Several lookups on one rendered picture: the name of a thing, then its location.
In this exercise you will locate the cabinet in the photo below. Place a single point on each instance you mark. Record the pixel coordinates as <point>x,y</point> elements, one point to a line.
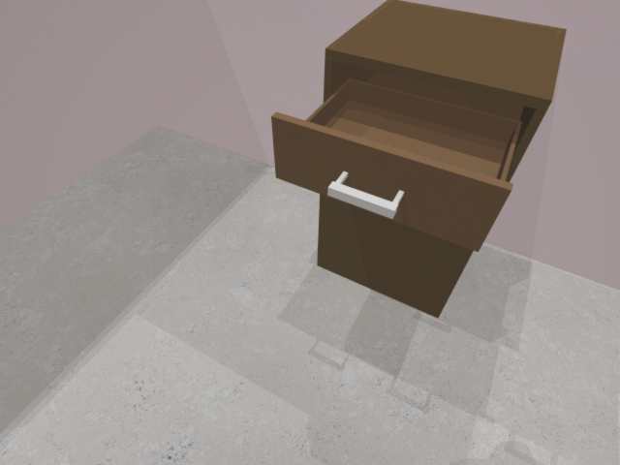
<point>496,65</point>

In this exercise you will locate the drawer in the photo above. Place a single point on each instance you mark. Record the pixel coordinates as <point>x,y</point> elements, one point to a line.
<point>451,162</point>

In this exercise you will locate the handle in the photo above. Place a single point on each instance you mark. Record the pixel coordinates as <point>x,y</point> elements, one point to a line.
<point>361,199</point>

